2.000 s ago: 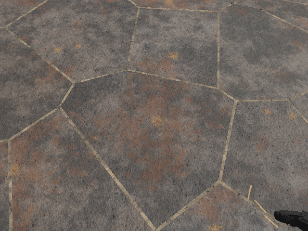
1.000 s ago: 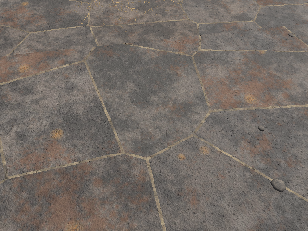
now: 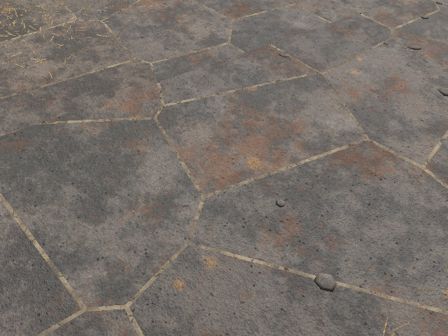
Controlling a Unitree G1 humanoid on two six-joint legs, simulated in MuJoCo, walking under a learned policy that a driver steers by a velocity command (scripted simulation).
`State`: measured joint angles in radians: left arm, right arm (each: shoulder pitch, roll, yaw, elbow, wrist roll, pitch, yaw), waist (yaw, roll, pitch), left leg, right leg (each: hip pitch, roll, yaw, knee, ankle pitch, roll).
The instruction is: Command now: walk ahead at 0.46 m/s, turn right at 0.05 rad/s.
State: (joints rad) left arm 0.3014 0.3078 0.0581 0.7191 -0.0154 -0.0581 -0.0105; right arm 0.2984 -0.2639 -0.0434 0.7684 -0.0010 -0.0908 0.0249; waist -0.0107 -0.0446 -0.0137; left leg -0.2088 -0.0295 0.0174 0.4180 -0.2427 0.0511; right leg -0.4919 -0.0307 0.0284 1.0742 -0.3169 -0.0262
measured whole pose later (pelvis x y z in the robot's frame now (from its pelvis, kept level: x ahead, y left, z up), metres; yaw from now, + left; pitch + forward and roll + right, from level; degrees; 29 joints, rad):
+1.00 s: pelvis +0.56 +0.02 -0.01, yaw +0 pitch +1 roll -1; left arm 0.29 0.31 0.05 0.84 -0.02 -0.07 -0.01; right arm 0.21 -0.28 -0.04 0.76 0.00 -0.08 0.03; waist 0.00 -0.03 0.04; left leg -0.33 -0.03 0.04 0.47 -0.16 0.06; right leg -0.42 -0.05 0.03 1.13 -0.36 -0.03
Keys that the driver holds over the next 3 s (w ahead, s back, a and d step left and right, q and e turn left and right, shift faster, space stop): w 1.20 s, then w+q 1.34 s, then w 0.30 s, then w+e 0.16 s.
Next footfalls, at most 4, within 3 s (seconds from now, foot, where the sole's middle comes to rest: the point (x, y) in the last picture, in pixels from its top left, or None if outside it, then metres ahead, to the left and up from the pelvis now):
0.34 right None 0.36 -0.14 -0.78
0.86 left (184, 291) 0.65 0.11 -0.78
1.40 right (253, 214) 0.95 -0.12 -0.78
1.92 left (169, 167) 1.16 0.19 -0.78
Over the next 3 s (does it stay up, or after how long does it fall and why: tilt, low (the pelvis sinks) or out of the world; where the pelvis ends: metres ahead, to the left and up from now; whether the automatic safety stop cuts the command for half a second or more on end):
stays up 1.50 0.39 -0.02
